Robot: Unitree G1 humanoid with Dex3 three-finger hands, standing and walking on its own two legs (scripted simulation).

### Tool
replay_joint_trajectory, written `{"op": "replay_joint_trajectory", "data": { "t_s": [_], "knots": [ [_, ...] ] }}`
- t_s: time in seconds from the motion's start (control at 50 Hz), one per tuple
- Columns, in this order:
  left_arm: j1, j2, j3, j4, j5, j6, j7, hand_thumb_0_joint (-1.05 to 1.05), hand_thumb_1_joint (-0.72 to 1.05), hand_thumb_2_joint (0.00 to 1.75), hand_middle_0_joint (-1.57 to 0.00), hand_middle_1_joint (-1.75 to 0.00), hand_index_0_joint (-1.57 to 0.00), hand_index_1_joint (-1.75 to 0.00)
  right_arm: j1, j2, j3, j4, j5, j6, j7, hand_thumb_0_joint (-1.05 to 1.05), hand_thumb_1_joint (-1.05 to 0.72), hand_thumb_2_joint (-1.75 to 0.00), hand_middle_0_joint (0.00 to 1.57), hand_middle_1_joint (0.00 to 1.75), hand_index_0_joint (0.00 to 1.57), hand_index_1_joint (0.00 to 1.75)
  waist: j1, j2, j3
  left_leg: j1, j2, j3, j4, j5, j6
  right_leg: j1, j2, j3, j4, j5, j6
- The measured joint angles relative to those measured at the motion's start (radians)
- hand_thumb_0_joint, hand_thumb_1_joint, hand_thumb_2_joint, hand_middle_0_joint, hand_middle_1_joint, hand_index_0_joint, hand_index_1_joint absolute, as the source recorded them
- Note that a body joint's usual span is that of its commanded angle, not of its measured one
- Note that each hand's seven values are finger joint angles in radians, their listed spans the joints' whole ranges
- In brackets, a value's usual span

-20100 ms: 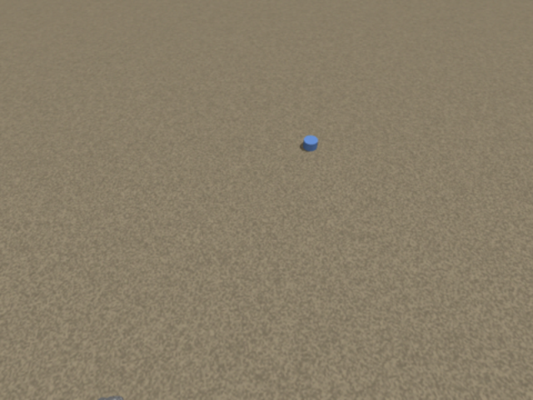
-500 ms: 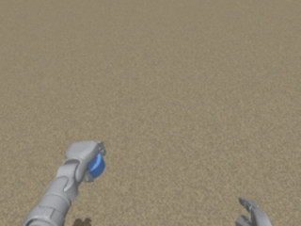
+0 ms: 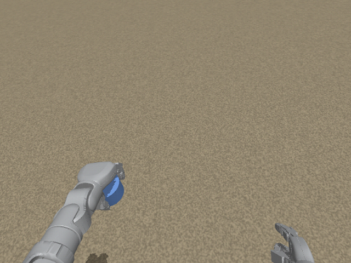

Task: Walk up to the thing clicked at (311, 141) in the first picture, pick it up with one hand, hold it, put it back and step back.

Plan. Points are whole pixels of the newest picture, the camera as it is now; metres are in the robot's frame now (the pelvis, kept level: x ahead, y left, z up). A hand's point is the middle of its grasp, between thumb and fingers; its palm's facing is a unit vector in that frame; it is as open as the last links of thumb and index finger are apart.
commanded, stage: hold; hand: left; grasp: from above
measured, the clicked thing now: (107, 188) +0.30 +0.22 -0.07
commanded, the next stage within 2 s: crouch in 0.34 s
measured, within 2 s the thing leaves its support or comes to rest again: neither
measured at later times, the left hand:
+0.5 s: hand (104, 183) +0.31 +0.22 -0.04, palm faces -0.44 -0.07 -0.89, open 10.1 cm
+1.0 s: hand (119, 201) +0.32 +0.23 -0.20, palm faces -0.43 +0.03 -0.90, open 9.9 cm
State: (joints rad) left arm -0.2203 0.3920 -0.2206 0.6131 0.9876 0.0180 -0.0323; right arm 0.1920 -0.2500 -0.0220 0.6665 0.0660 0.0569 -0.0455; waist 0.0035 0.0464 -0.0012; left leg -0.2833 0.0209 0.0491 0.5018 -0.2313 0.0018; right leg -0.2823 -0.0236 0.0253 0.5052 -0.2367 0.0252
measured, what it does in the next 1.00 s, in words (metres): lowers itself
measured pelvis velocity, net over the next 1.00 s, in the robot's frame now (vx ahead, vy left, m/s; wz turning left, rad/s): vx -0.02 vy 0.00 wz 0.02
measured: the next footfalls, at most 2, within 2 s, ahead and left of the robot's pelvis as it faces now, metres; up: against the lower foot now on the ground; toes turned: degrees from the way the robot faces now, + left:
none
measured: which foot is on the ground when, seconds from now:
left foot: down 0.00-1.00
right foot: down 0.00-1.00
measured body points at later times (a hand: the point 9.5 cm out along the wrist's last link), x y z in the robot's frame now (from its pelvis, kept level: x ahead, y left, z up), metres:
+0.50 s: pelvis +0.02 +0.00 +0.00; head +0.03 -0.02 +0.45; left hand +0.33 +0.22 +0.01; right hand +0.15 -0.26 -0.12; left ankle +0.02 +0.12 -0.74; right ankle +0.02 -0.14 -0.74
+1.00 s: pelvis -0.02 +0.00 -0.08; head +0.08 +0.02 +0.35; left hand +0.34 +0.22 -0.15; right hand +0.08 -0.29 -0.20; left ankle +0.02 +0.12 -0.74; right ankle +0.02 -0.14 -0.74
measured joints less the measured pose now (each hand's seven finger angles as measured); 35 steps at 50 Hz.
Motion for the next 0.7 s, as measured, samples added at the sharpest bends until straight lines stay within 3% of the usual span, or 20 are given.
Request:
{"op": "replay_joint_trajectory", "data": {
  "t_s": [0.28, 0.52, 0.62, 0.7],
  "knots": [
    [-0.01, -0.003, 0.01, 0.027, 0.01, -0.004, 0.028, 0.0, -0.04, 0.65, -0.58, -0.67, -0.63, -0.67, 0.002, 0.002, -0.009, 0.011, -0.002, 0.007, 0.002, 0.01, -0.91, -0.9, 0.2, 0.3, 0.2, 0.3, 0.001, -0.002, 0.005, 0.005, 0.001, -0.003, -0.011, -0.006, -0.002, 0.008, 0.001, -0.004, -0.014, -0.006, -0.001],
    [-0.007, -0.001, 0.012, 0.013, 0.005, -0.006, 0.02, 0.0, -0.03, 0.64, -0.58, -0.67, -0.63, -0.67, 0.013, -0.004, -0.021, 0.011, 0.001, 0.024, 0.002, 0.01, -0.91, -0.9, 0.2, 0.3, 0.2, 0.3, -0.003, 0.0, -0.006, 0.019, 0.0, -0.007, -0.021, -0.012, -0.002, 0.024, 0.001, -0.007, -0.027, -0.012, -0.002],
    [0.011, -0.015, 0.02, 0.038, 0.023, -0.018, 0.052, 0.0, -0.02, 0.61, -0.58, -0.66, -0.64, -0.66, 0.008, -0.002, -0.019, -0.003, -0.001, 0.033, 0.007, 0.01, -0.91, -0.9, 0.2, 0.3, 0.2, 0.3, -0.012, -0.008, -0.006, 0.01, -0.001, -0.008, -0.015, -0.015, -0.002, 0.015, -0.001, -0.009, -0.017, -0.017, -0.001],
    [-0.001, -0.028, 0.018, 0.111, 0.056, -0.034, 0.113, 0.0, -0.01, 0.59, -0.59, -0.65, -0.65, -0.64, 0.0, 0.002, -0.02, -0.006, -0.01, 0.036, 0.016, 0.01, -0.9, -0.9, 0.2, 0.3, 0.2, 0.3, -0.017, -0.022, -0.004, -0.034, -0.003, -0.014, 0.018, -0.024, -0.003, -0.028, -0.003, -0.013, 0.016, -0.028, -0.002]
  ]
}}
